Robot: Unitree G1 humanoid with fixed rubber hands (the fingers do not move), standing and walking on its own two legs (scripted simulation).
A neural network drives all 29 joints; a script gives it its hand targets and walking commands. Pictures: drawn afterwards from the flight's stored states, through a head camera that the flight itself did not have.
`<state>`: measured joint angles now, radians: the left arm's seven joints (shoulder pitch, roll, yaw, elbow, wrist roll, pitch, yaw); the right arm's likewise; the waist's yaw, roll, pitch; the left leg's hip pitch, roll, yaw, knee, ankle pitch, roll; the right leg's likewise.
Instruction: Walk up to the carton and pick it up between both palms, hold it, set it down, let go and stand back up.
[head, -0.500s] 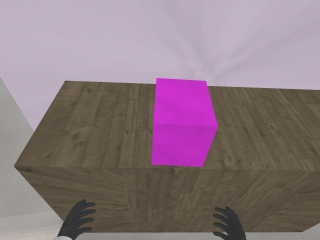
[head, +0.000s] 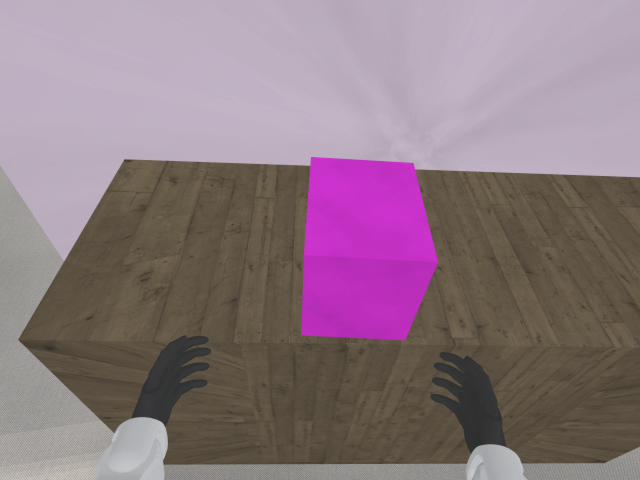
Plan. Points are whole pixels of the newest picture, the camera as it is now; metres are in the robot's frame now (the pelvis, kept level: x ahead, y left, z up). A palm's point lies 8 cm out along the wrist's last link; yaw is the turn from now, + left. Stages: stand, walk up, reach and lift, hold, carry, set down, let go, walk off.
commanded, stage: reach and lift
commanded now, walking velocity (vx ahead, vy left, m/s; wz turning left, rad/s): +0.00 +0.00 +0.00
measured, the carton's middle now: (357, 248) +0.46 -0.01 +0.02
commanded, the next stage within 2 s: none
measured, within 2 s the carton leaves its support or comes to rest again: neither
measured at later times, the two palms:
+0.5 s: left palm (171, 344) +0.25 +0.21 +0.05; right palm (480, 362) +0.27 -0.16 +0.05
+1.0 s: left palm (180, 269) +0.33 +0.21 +0.10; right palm (472, 280) +0.35 -0.15 +0.10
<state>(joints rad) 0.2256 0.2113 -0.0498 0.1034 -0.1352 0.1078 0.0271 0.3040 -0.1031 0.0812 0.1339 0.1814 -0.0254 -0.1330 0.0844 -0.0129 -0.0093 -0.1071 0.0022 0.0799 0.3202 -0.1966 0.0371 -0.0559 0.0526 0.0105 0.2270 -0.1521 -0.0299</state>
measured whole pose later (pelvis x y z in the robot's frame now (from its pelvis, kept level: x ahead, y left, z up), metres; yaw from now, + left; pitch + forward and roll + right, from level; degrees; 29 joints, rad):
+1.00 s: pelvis -0.02 +0.00 +0.00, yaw +2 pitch +3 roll -1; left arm -0.43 0.24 0.03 0.22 -0.19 0.48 0.07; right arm -0.44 -0.15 -0.04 0.35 0.24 0.30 -0.22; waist 0.03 -0.03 -0.02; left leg -0.24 -0.02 0.05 0.35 -0.16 0.05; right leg -0.20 0.04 -0.01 0.29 -0.15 -0.02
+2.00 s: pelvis -0.03 -0.01 -0.01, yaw +4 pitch +14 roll -1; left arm -1.18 0.33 0.03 1.23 -0.22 0.19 0.08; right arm -1.19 -0.14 -0.14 1.16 0.19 0.27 -0.23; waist -0.06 -0.02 -0.22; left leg -0.49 -0.01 0.00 0.35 -0.11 0.03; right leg -0.42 0.04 -0.06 0.28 -0.10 -0.04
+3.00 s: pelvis -0.01 -0.01 +0.00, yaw +1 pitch +18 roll +0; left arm -0.97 -0.01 0.68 1.15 0.46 -0.13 0.02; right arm -0.95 0.12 -0.60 0.91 -0.44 -0.04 -0.07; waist -0.04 -0.01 -0.18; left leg -0.45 -0.02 0.04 0.17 -0.05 0.03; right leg -0.43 0.04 -0.01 0.17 -0.06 -0.04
